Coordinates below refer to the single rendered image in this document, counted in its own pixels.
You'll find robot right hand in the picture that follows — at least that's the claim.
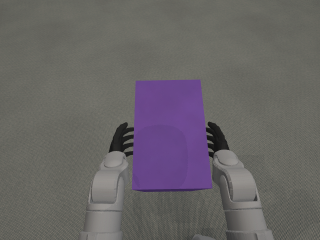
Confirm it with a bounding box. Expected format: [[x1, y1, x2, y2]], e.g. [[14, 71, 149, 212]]
[[206, 121, 230, 158]]

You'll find robot right forearm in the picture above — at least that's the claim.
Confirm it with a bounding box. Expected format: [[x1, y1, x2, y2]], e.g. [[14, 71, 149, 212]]
[[212, 149, 274, 240]]

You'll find robot left forearm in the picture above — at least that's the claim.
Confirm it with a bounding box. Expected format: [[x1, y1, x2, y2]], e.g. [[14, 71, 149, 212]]
[[78, 151, 130, 240]]

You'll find carton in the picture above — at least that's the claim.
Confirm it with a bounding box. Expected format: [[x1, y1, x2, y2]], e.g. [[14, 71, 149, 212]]
[[132, 79, 213, 192]]

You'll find robot left hand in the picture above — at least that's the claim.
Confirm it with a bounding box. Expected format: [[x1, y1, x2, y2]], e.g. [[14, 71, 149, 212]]
[[109, 122, 134, 157]]

